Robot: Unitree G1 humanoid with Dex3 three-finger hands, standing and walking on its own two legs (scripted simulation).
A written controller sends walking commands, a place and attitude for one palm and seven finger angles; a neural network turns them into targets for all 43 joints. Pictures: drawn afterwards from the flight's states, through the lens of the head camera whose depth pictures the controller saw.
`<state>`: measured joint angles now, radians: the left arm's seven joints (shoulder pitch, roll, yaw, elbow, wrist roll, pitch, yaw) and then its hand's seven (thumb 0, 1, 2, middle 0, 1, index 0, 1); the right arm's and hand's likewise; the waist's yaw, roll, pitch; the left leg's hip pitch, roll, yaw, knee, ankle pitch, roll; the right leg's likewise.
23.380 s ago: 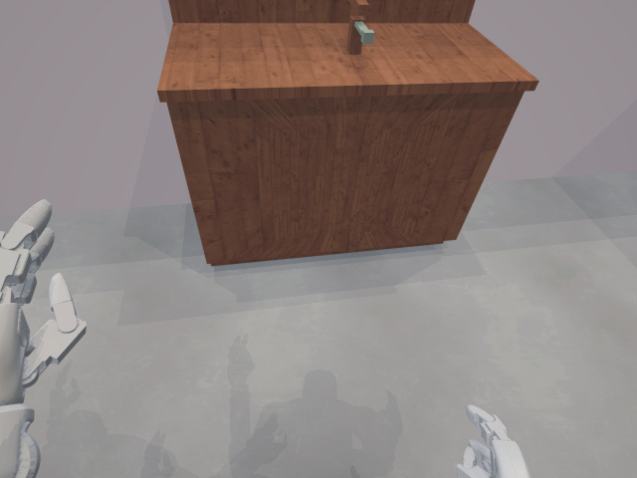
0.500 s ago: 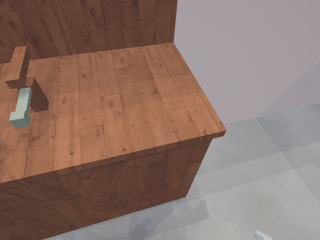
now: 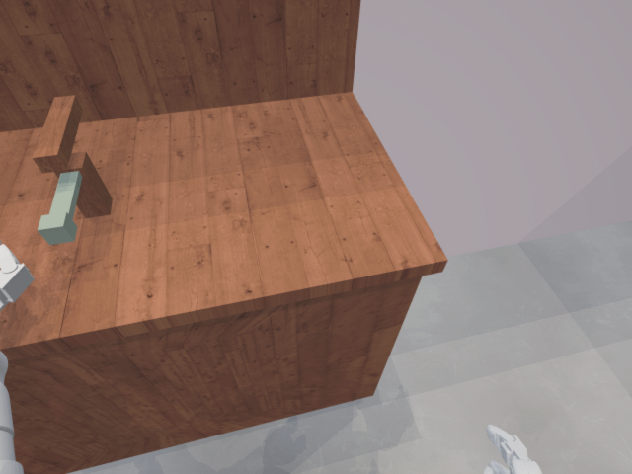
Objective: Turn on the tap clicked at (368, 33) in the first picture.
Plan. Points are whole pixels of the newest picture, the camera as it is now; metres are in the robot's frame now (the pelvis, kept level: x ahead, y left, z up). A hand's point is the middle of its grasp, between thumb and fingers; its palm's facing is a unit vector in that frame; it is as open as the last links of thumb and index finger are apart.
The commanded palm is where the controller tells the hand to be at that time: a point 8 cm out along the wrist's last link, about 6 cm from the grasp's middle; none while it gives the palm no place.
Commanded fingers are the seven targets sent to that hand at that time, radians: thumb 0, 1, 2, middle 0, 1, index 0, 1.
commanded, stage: push the lever round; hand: left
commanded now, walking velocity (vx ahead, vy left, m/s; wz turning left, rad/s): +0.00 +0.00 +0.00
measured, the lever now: (58, 228) +0.35 +0.35 +0.12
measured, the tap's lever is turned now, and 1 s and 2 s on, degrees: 0 11 38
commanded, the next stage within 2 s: none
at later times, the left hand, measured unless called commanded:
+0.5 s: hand (56, 257) +0.31 +0.34 +0.11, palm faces +0.58 -0.81 -0.10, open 7.8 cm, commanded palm +0.26 +0.37 +0.11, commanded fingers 0.00 0.90 0.90 -0.15 -0.15 -0.15 -0.15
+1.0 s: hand (86, 254) +0.32 +0.31 +0.11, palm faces +0.66 -0.75 -0.06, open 7.6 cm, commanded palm +0.28 +0.33 +0.11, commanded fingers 0.00 0.90 0.90 -0.15 -0.15 -0.15 -0.15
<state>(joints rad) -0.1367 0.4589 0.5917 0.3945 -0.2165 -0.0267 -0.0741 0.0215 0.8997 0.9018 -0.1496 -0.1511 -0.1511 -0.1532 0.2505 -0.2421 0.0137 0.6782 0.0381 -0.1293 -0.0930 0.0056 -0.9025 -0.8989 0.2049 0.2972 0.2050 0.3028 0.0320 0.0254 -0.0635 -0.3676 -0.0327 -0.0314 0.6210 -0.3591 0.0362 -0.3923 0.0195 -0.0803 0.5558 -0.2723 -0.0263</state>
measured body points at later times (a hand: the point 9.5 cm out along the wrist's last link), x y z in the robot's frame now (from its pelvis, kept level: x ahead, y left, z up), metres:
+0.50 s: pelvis -0.01 -0.03 +0.00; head +0.02 -0.04 +0.44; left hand +0.28 +0.38 +0.12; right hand +0.10 -0.30 -0.12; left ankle -0.03 +0.09 -0.73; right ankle +0.00 -0.11 -0.73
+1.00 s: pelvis -0.01 -0.02 +0.00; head +0.02 -0.03 +0.45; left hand +0.28 +0.34 +0.11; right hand +0.15 -0.26 -0.11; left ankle -0.03 +0.09 -0.73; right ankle +0.00 -0.11 -0.73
